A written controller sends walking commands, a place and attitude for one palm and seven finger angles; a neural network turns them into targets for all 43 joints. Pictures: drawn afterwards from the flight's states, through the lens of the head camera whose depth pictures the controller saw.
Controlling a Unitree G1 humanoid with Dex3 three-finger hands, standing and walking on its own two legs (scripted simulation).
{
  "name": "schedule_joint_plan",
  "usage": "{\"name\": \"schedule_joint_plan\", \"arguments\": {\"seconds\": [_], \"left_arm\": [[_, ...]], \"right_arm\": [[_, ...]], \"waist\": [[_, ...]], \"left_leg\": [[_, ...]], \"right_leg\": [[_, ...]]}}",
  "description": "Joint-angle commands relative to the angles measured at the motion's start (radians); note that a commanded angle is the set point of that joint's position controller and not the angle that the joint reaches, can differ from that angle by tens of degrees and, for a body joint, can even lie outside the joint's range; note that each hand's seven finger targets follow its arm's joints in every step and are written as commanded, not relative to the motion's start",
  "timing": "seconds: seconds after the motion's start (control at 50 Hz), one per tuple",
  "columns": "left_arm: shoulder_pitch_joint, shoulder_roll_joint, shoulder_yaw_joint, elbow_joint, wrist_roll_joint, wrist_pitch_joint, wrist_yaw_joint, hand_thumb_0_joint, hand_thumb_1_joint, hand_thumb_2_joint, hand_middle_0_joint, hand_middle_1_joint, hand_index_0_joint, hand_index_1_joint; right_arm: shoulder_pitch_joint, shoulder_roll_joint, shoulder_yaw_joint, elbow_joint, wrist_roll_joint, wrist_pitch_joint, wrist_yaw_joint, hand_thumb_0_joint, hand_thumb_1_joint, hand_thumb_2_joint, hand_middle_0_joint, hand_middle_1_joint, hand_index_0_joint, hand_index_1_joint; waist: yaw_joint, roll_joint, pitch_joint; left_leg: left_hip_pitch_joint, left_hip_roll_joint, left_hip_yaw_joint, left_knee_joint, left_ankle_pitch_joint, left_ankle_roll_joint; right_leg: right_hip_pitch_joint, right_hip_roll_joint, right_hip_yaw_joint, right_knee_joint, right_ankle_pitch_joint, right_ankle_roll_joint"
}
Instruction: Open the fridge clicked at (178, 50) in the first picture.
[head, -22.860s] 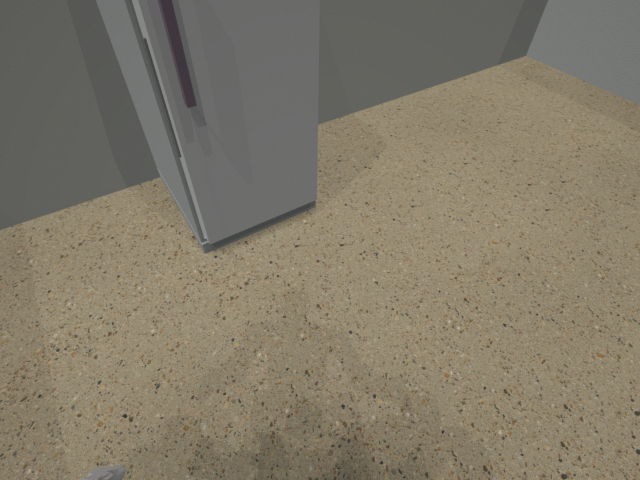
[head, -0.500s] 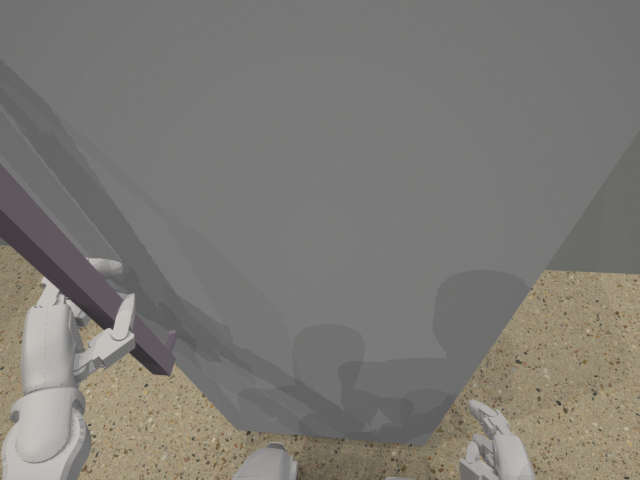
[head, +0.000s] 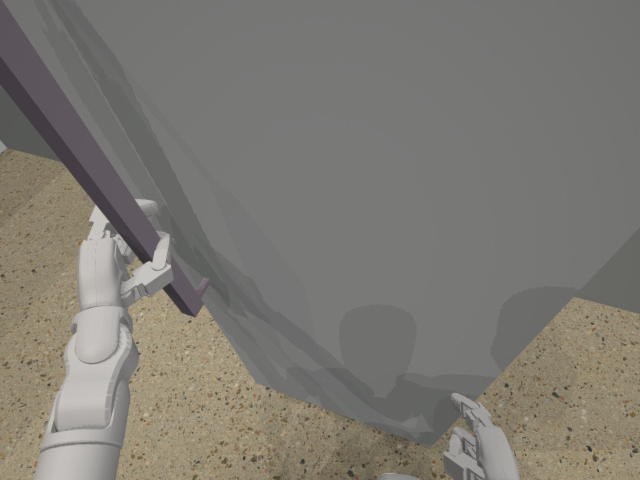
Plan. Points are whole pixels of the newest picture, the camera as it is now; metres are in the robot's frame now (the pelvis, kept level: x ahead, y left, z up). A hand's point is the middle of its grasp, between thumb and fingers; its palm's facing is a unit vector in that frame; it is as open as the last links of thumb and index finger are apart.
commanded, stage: walk backward, drawing the door open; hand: left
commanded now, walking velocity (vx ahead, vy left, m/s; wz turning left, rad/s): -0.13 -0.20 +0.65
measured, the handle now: (129, 190) +0.39 +0.20 +0.18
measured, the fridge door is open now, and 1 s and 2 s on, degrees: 1 40 82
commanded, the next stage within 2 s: stop walking and hold the door back in 1.94 s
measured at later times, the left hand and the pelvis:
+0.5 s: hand (120, 368) +0.22 +0.20 +0.10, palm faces +0.44 -0.87 -0.22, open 6.9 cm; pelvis -0.02 -0.05 +0.00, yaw +19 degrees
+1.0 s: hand out of the picture +0.06 +0.16 +0.10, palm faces +0.69 -0.68 -0.25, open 6.9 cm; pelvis -0.08 -0.15 +0.00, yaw +29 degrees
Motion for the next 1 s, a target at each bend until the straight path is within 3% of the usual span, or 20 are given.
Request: {"name": "schedule_joint_plan", "arguments": {"seconds": [0.0,0.04,0.08,0.22,0.32,0.34,0.36,0.38,0.4,0.46,0.58,0.6,0.62,0.64,0.66,0.72,0.84,0.9,0.96,0.98], "left_arm": [[-0.096,0.221,0.093,-0.249,0.014,-0.135,-0.022,0.0,0.9,0.9,-0.45,-1.4,-0.45,-1.4],[-0.053,0.171,0.057,-0.226,0.017,-0.125,-0.021,0.0,0.9,0.9,-0.45,-1.4,-0.45,-1.4],[0.009,0.083,-0.014,-0.292,0.027,-0.153,-0.016,0.0,0.9,0.9,-0.45,-1.4,-0.45,-1.4],[-0.106,0.141,0.02,-0.436,0.028,-0.16,0.021,0.0,0.9,0.9,-0.45,-1.4,-0.45,-1.4],[-0.072,0.112,-0.035,-0.536,0.02,-0.149,0.016,0.0,0.9,0.9,-0.45,-1.4,-0.45,-1.4],[-0.066,0.101,-0.052,-0.567,0.014,-0.149,0.014,0.0,0.9,0.9,-0.45,-1.4,-0.45,-1.4],[-0.062,0.108,-0.053,-0.615,0.002,-0.162,0.015,0.0,0.9,0.9,-0.45,-1.4,-0.45,-1.4],[-0.032,0.11,-0.064,-0.6,0.028,-0.174,0.006,0.0,0.9,0.9,-0.45,-1.4,-0.45,-1.4],[0.007,0.111,-0.06,-0.58,0.067,-0.168,-0.014,0.0,0.9,0.9,-0.45,-1.4,-0.45,-1.4],[0.012,0.1,-0.053,-0.579,0.063,-0.164,-0.006,0.0,0.9,0.9,-0.45,-1.4,-0.45,-1.4],[0.095,0.136,-0.009,-0.468,0.033,-0.157,0.01,0.0,0.9,0.9,-0.45,-1.4,-0.45,-1.4],[0.108,0.178,0.018,-0.452,0.04,-0.166,0.009,0.0,0.9,0.9,-0.45,-1.4,-0.45,-1.4],[0.121,0.242,0.06,-0.428,0.048,-0.175,0.009,0.0,0.9,0.9,-0.45,-1.4,-0.45,-1.4],[0.179,0.279,0.135,-0.37,0.029,-0.161,0.012,0.0,0.9,0.9,-0.45,-1.4,-0.45,-1.4],[0.211,0.249,0.124,-0.348,0.025,-0.154,0.013,0.0,0.9,0.9,-0.45,-1.4,-0.45,-1.4],[0.155,0.229,0.114,-0.366,0.04,-0.205,0.02,0.0,0.9,0.9,-0.45,-1.4,-0.45,-1.4],[0.187,0.207,0.109,-0.371,0.046,-0.233,0.037,0.0,0.9,0.9,-0.45,-1.4,-0.45,-1.4],[0.198,0.202,0.111,-0.43,0.054,-0.234,0.044,0.0,0.9,0.9,-0.45,-1.4,-0.45,-1.4],[0.233,0.18,0.076,-0.473,0.047,-0.247,0.041,0.0,0.9,0.9,-0.45,-1.4,-0.45,-1.4],[0.233,0.177,0.055,-0.512,0.045,-0.257,0.038,0.0,0.9,0.9,-0.45,-1.4,-0.45,-1.4]], "right_arm": [[-0.057,-0.154,-0.094,-0.137,0.028,-0.032,-0.034,0.0,-0.9,-0.9,0.2,0.3,0.2,0.3],[-0.066,-0.129,-0.066,-0.139,0.011,-0.021,-0.034,0.0,-0.9,-0.9,0.2,0.3,0.2,0.3],[-0.096,-0.12,-0.046,-0.156,0.002,-0.01,-0.035,0.0,-0.9,-0.9,0.2,0.3,0.2,0.3],[-0.092,-0.135,-0.055,-0.151,-0.012,-0.002,-0.076,0.0,-0.9,-0.9,0.2,0.3,0.2,0.3],[-0.026,-0.148,-0.072,-0.168,-0.013,0.003,-0.092,0.0,-0.9,-0.9,0.2,0.3,0.2,0.3],[-0.004,-0.15,-0.071,-0.182,-0.007,0.004,-0.093,0.0,-0.9,-0.9,0.2,0.3,0.2,0.3],[-0.027,-0.195,-0.08,-0.196,-0.006,-0.007,-0.091,0.0,-0.9,-0.9,0.2,0.3,0.2,0.3],[-0.035,-0.168,-0.067,-0.167,-0.012,-0.012,-0.071,0.0,-0.9,-0.9,0.2,0.3,0.2,0.3],[-0.07,-0.146,-0.065,-0.145,-0.022,-0.02,-0.06,0.0,-0.9,-0.9,0.2,0.3,0.2,0.3],[-0.058,-0.156,-0.091,-0.104,0.0,-0.045,-0.046,0.0,-0.9,-0.9,0.2,0.3,0.2,0.3],[-0.055,-0.163,-0.071,-0.128,0.01,-0.075,-0.052,0.0,-0.9,-0.9,0.2,0.3,0.2,0.3],[-0.069,-0.156,-0.066,-0.135,0.011,-0.077,-0.053,0.0,-0.9,-0.9,0.2,0.3,0.2,0.3],[-0.093,-0.132,-0.058,-0.149,0.01,-0.073,-0.056,0.0,-0.9,-0.9,0.2,0.3,0.2,0.3],[-0.109,-0.149,-0.074,-0.147,0.012,-0.073,-0.066,0.0,-0.9,-0.9,0.2,0.3,0.2,0.3],[-0.073,-0.165,-0.084,-0.12,0.007,-0.068,-0.061,0.0,-0.9,-0.9,0.2,0.3,0.2,0.3],[-0.115,-0.145,-0.052,-0.084,0.0,-0.053,-0.046,0.0,-0.9,-0.9,0.2,0.3,0.2,0.3],[-0.092,-0.163,-0.049,-0.113,-0.007,-0.037,-0.064,0.0,-0.9,-0.9,0.2,0.3,0.2,0.3],[-0.07,-0.167,-0.052,-0.133,-0.013,-0.037,-0.06,0.0,-0.9,-0.9,0.2,0.3,0.2,0.3],[-0.025,-0.169,-0.045,-0.153,-0.015,-0.022,-0.058,0.0,-0.9,-0.9,0.2,0.3,0.2,0.3],[-0.029,-0.196,-0.051,-0.177,-0.015,-0.018,-0.058,0.0,-0.9,-0.9,0.2,0.3,0.2,0.3]], "waist": [[0.078,-0.312,-0.432],[0.071,-0.205,-0.406],[0.06,-0.134,-0.38],[0.076,-0.201,-0.376],[0.035,-0.093,-0.416],[0.005,-0.02,-0.425],[0.017,0.252,-0.396],[0.048,0.259,-0.34],[0.05,0.237,-0.3],[0.046,0.237,-0.314],[0.063,0.166,-0.277],[0.068,0.042,-0.251],[0.066,-0.189,-0.232],[0.106,-0.332,-0.266],[0.092,-0.324,-0.277],[0.064,-0.151,-0.271],[0.083,-0.24,-0.267],[0.086,-0.252,-0.296],[0.048,-0.103,-0.294],[0.052,0.075,-0.249]], "left_leg": [[-0.231,-0.105,0.073,0.523,-0.268,0.046],[-0.328,-0.06,-0.002,0.729,-0.281,0.037],[-0.347,-0.051,0.036,0.733,-0.225,0.023],[-0.251,-0.008,0.166,0.345,-0.211,0.039],[-0.002,0.011,0.177,-0.032,0.047,0.06],[0.17,0.086,0.051,-0.132,0.242,0.106],[0.316,0.346,-0.355,-0.189,0.713,0.255],[0.361,0.457,-0.492,-0.194,0.991,0.346],[0.297,0.406,-0.4,-0.147,0.97,0.322],[0.302,0.239,-0.141,-0.06,0.918,0.222],[0.072,0.11,-0.002,-0.024,0.528,0.129],[-0.005,0.034,0.065,0.06,0.327,0.081],[-0.169,-0.07,0.133,0.228,-0.088,0.035],[-0.209,-0.118,0.049,0.486,-0.279,0.041],[-0.216,-0.11,-0.025,0.622,-0.268,0.043],[-0.288,-0.073,-0.016,0.72,-0.162,0.016],[-0.166,-0.099,0.095,0.422,-0.179,0.05],[-0.08,-0.098,0.117,0.194,-0.2,0.077],[0.07,-0.097,0.133,-0.209,-0.009,0.096],[0.023,0.018,-0.023,-0.357,-0.038,0.137]], "right_leg": [[0.408,-0.396,0.297,-0.167,0.512,-0.112],[0.372,-0.433,0.252,-0.12,0.502,-0.183],[0.36,-0.392,0.134,-0.118,0.486,-0.177],[0.407,-0.389,0.044,-0.124,0.51,-0.181],[0.303,-0.318,-0.061,0.043,0.464,-0.089],[0.134,-0.258,-0.086,0.19,0.328,-0.019],[-0.147,-0.107,-0.077,0.381,-0.07,0.081],[-0.272,-0.075,0.048,0.497,-0.409,0.09],[-0.286,-0.089,0.101,0.539,-0.364,0.055],[-0.184,-0.059,0.068,0.358,-0.253,0.059],[0.186,-0.009,-0.024,-0.096,0.0,0.071],[0.234,-0.074,0.021,-0.196,0.185,0.058],[0.268,-0.267,0.192,-0.197,0.487,-0.015],[0.162,-0.401,0.354,-0.235,0.46,-0.088],[0.142,-0.439,0.391,-0.238,0.38,-0.092],[0.181,-0.401,0.255,-0.178,0.365,-0.147],[0.158,-0.363,0.2,-0.318,-0.024,-0.118],[0.174,-0.363,0.182,-0.342,-0.065,-0.111],[0.127,-0.268,0.082,-0.255,-0.155,-0.021],[0.101,-0.167,0.039,-0.118,-0.215,0.028]]}}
